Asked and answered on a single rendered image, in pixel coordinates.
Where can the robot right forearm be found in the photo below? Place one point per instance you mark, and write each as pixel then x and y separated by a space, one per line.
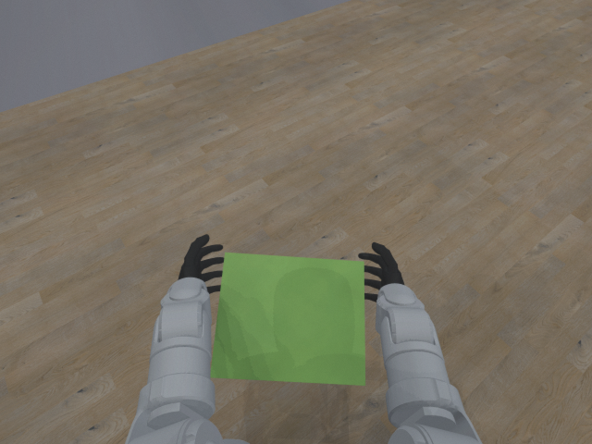
pixel 419 390

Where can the robot right upper arm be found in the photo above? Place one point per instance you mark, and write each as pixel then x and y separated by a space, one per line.
pixel 423 434

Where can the robot left hand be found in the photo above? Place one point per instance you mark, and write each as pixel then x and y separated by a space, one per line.
pixel 193 266

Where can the robot left forearm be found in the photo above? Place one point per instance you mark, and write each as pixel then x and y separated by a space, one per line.
pixel 179 384

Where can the robot right hand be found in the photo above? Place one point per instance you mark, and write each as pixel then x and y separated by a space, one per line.
pixel 388 273

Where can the robot left upper arm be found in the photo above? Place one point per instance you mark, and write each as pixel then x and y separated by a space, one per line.
pixel 194 430

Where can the carton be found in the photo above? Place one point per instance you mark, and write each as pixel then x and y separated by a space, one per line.
pixel 292 319

